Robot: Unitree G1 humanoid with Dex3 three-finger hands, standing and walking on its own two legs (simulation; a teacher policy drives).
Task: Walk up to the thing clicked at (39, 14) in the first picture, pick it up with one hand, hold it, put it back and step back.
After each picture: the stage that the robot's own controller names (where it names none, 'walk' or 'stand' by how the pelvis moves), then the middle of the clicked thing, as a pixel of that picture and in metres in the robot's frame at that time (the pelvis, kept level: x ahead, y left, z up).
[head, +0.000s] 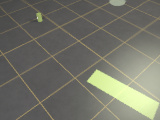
stand; (39, 17) +2.01 +0.61 -0.72
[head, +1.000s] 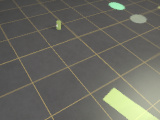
walk; (58, 25) +1.95 +0.25 -0.70
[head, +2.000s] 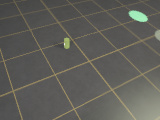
walk; (66, 43) +1.40 +0.15 -0.71
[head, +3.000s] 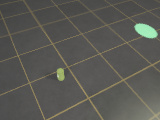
walk; (60, 74) +0.93 +0.20 -0.71
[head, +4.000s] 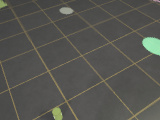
walk; (57, 114) +0.56 +0.23 -0.70
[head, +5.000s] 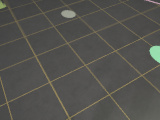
stand; out of the picture +0.40 +0.20 -0.71
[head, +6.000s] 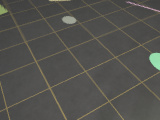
stand; out of the picture +0.38 +0.19 -0.73
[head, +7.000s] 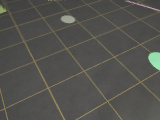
stand; out of the picture +0.37 +0.21 -0.73
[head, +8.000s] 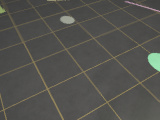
stand; out of the picture +0.36 +0.21 -0.73
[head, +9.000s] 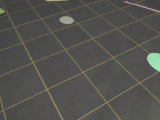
stand; out of the picture +0.36 +0.21 -0.73
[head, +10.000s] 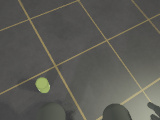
go down; (43, 85) +0.42 +0.21 -0.46
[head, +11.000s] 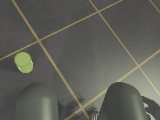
go down; (24, 63) +0.45 +0.25 -0.31
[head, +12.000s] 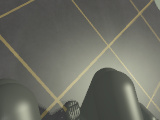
close in; out of the picture +0.42 +0.28 -0.24
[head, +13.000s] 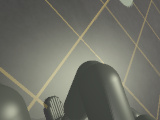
close; out of the picture +0.42 +0.30 -0.22
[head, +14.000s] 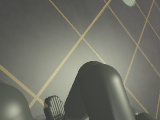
lift; out of the picture +0.40 +0.28 -0.22
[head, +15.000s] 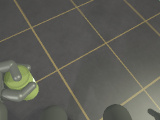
lift; (23, 84) +0.34 +0.20 -0.02
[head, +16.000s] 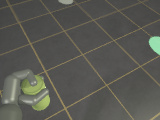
hold; (36, 93) +0.33 +0.17 +0.00
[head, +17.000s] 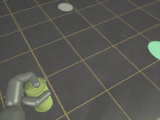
hold; (39, 95) +0.33 +0.16 +0.00
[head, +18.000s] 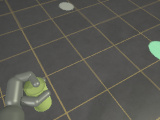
hold; (38, 95) +0.33 +0.17 +0.00
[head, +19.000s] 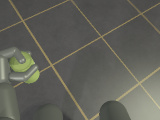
crouch; (26, 68) +0.41 +0.20 -0.08
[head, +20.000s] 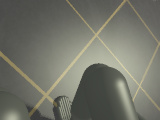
lower; out of the picture +0.41 +0.30 -0.23
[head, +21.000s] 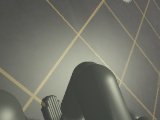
lower; out of the picture +0.41 +0.31 -0.23
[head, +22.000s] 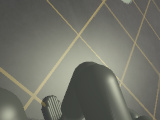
lower; out of the picture +0.41 +0.31 -0.23
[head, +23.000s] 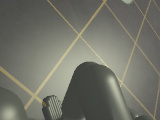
lower; out of the picture +0.41 +0.31 -0.23
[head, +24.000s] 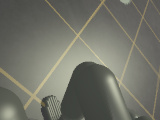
lower; out of the picture +0.41 +0.31 -0.23
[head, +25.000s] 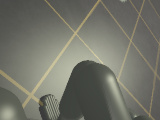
withdraw; out of the picture +0.41 +0.30 -0.22
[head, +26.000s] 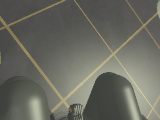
stand; out of the picture +0.41 +0.28 -0.25
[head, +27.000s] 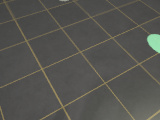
stand; out of the picture +0.38 +0.19 -0.63
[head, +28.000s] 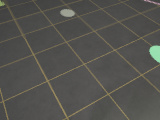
stand; out of the picture +0.38 +0.20 -0.67
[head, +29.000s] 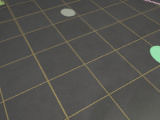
stand; out of the picture +0.37 +0.20 -0.67
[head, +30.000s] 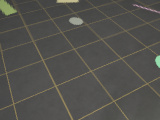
stand; out of the picture +0.39 +0.18 -0.72
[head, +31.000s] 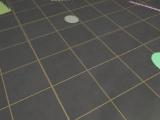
stand; out of the picture +0.37 +0.20 -0.73
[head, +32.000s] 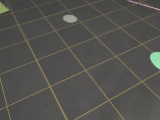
walk; out of the picture +0.36 +0.21 -0.73
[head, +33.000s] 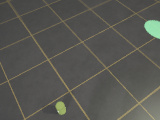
walk; (61, 108) +0.49 +0.19 -0.69
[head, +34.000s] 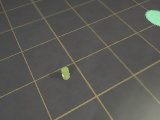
walk; (65, 73) +0.82 +0.18 -0.70
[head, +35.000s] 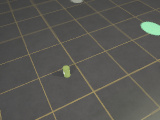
stand; (66, 71) +1.02 +0.21 -0.70
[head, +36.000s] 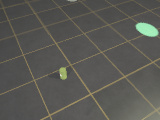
stand; (63, 73) +0.98 +0.18 -0.72
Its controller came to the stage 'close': yes
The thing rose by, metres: 0.70
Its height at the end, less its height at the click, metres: +0.00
